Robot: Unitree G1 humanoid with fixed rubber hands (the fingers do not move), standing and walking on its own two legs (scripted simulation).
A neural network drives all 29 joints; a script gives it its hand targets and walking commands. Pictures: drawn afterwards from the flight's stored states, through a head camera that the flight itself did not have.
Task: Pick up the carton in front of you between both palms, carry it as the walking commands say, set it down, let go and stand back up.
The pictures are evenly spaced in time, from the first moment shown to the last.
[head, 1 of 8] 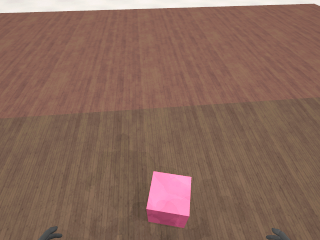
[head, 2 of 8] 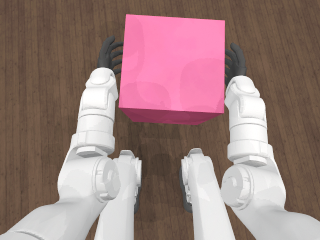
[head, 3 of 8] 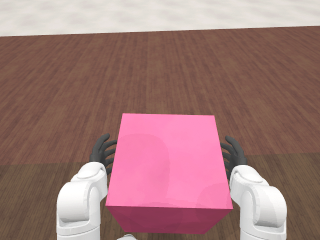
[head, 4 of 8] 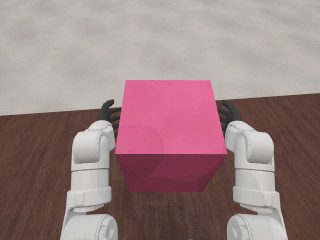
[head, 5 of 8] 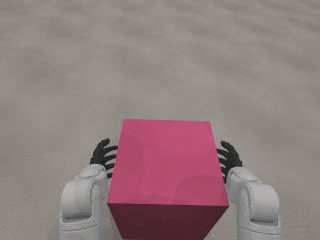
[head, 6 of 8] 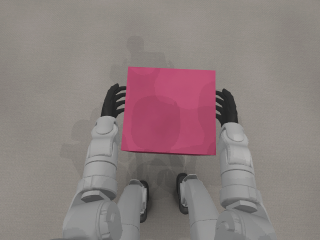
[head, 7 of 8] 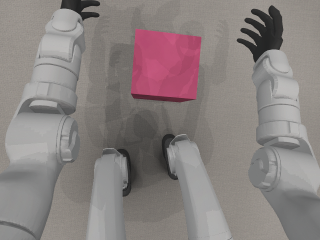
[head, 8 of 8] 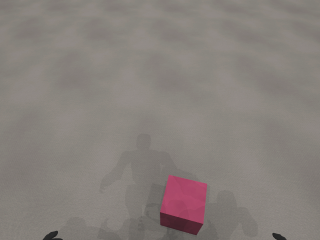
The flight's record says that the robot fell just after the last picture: no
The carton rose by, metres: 0.69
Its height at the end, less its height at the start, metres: -0.23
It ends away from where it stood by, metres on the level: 5.37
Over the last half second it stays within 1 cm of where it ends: yes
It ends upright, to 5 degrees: yes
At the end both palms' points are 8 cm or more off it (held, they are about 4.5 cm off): yes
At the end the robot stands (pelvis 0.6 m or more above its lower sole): yes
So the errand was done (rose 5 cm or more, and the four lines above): yes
